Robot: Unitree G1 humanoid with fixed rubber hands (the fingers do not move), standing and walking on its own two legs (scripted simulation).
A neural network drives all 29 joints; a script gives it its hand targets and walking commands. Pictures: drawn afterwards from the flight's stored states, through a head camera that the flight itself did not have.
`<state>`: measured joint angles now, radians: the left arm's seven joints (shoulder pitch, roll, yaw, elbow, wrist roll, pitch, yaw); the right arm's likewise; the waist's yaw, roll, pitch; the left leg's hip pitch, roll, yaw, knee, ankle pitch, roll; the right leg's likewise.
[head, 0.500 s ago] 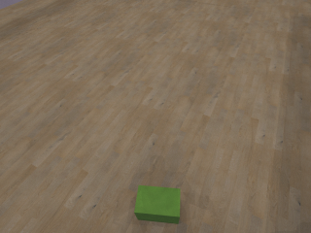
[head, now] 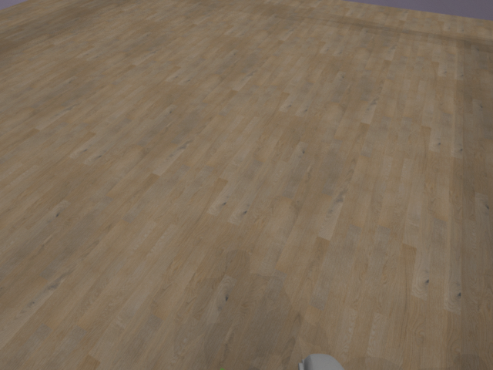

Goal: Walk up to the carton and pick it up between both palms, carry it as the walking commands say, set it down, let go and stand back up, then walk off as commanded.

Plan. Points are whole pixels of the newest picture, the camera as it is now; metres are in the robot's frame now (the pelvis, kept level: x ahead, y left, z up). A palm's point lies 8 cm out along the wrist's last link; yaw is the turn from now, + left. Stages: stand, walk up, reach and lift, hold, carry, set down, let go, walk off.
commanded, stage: walk off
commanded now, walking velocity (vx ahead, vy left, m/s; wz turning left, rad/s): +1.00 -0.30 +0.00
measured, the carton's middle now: out of the picture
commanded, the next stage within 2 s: none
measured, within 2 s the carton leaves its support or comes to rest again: rests again in 0.98 s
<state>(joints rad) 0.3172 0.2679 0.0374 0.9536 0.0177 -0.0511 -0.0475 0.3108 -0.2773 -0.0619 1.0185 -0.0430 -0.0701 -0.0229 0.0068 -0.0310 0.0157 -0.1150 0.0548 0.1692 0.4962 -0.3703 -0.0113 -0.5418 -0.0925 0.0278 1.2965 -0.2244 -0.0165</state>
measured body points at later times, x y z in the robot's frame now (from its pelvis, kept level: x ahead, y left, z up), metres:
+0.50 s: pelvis +0.43 -0.15 +0.00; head +0.45 -0.15 +0.45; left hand +0.32 +0.11 -0.13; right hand +0.64 -0.40 -0.10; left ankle +0.35 +0.03 -0.61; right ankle +0.41 -0.21 -0.73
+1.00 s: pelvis +0.84 -0.14 +0.00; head +0.85 -0.13 +0.45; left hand +0.94 +0.12 -0.13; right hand +0.77 -0.43 -0.12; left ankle +0.77 -0.07 -0.73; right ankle +0.86 -0.33 -0.62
